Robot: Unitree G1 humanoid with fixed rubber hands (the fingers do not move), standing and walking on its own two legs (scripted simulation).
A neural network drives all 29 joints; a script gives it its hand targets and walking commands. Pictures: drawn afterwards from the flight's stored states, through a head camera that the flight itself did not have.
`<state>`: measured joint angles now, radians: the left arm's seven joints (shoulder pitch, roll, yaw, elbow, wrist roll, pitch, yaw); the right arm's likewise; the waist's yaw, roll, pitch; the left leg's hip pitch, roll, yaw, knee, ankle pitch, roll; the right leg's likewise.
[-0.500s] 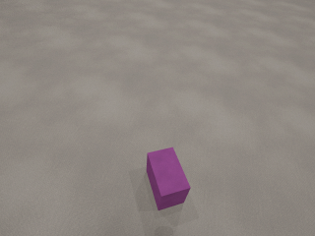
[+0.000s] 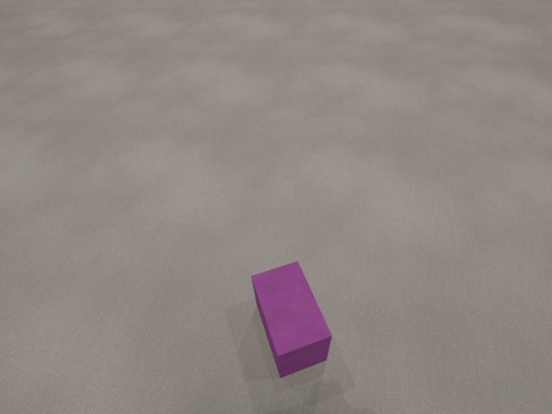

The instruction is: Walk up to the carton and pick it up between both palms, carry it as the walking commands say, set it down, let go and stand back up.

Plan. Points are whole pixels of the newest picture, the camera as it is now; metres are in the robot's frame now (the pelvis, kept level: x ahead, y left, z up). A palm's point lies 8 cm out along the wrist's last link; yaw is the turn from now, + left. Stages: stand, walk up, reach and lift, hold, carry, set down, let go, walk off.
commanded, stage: walk up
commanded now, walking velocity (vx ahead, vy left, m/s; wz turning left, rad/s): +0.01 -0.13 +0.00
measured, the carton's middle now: (289, 318) +0.54 -0.04 -0.65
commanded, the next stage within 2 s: none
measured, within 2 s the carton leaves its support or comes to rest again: neither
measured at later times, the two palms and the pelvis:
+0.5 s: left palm out of the picture +0.02 +0.25 -0.12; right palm out of the picture -0.08 -0.23 -0.14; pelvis -0.05 +0.01 +0.00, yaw -1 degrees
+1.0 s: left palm out of the picture -0.06 +0.24 -0.12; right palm out of the picture -0.14 -0.24 -0.12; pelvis -0.11 +0.01 +0.01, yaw -2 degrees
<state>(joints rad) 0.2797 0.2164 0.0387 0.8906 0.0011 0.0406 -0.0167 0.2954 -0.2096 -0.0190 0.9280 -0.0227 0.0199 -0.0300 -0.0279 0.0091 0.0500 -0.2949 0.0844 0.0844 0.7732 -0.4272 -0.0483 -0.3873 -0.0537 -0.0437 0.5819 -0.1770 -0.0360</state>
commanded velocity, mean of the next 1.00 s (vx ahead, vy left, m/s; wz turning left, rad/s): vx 0.11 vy -0.06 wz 0.00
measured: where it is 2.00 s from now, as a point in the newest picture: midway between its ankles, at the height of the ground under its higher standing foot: outside the picture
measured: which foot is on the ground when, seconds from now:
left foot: up 0.00-0.48, down 0.50-1.00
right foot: down 0.00-0.54, up 0.56-1.00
